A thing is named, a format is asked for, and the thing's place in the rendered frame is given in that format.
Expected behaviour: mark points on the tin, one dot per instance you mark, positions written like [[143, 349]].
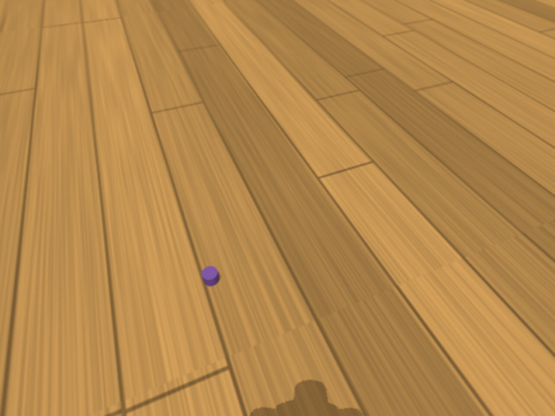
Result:
[[210, 276]]

